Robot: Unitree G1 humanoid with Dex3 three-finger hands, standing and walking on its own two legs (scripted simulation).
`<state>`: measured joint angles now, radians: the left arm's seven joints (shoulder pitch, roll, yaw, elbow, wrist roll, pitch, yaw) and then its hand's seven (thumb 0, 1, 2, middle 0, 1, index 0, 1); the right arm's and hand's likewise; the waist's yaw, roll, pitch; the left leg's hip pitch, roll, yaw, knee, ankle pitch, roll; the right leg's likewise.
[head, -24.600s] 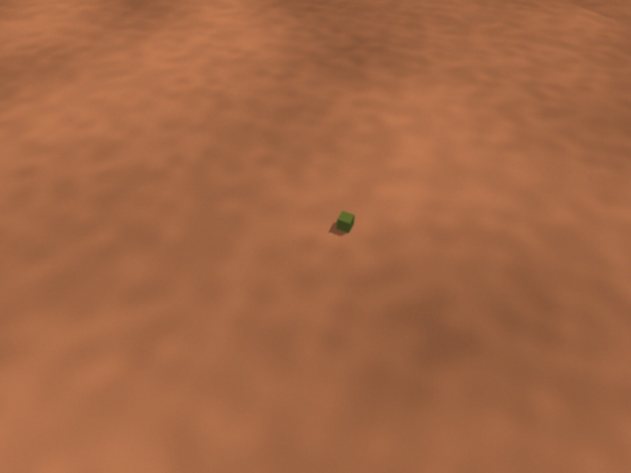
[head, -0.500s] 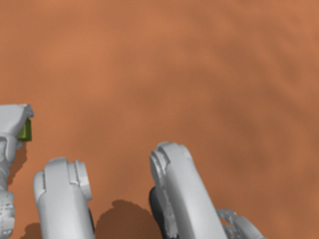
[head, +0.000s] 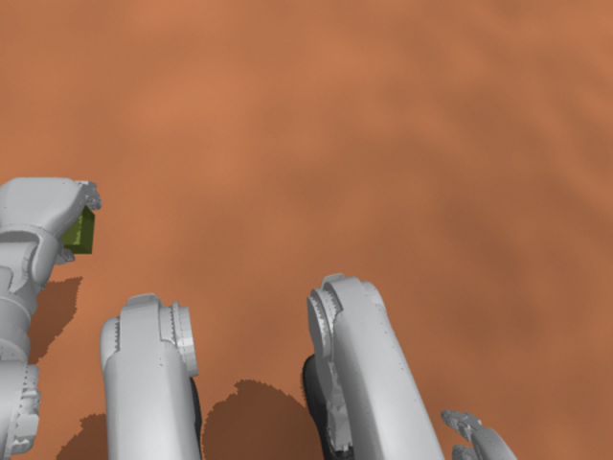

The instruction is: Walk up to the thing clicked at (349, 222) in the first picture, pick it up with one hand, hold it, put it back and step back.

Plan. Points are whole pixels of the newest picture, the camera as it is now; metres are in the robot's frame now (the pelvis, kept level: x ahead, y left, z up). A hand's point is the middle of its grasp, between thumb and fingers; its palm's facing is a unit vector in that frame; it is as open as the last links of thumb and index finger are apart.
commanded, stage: lift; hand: left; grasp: from above
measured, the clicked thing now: (63, 228) +0.44 +0.29 -0.18
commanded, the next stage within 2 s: hold in 1.56 s
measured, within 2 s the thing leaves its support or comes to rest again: neither
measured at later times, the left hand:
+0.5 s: hand out of the picture +0.37 +0.30 -0.01, palm faces -0.44 -0.04 -0.90, open 9.1 cm
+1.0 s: hand out of the picture +0.32 +0.29 +0.20, palm faces -0.45 -0.09 -0.89, open 9.1 cm
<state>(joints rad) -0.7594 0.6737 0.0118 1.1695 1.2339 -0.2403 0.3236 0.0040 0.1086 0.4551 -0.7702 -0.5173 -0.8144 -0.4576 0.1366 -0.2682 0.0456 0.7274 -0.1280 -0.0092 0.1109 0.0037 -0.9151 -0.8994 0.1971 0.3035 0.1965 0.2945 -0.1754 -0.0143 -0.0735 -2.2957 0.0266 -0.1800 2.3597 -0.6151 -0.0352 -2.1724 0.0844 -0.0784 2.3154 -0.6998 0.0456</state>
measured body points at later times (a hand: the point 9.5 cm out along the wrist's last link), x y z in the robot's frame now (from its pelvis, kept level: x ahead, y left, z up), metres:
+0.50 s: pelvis +0.00 +0.00 +0.10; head +0.17 +0.06 +0.51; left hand +0.39 +0.30 +0.04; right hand +0.13 -0.26 -0.02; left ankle +0.09 +0.14 -0.30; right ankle +0.10 -0.12 -0.30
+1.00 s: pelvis +0.02 +0.01 +0.28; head +0.11 +0.04 +0.72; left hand +0.34 +0.30 +0.25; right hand +0.17 -0.23 +0.16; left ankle +0.09 +0.14 -0.30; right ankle +0.10 -0.12 -0.30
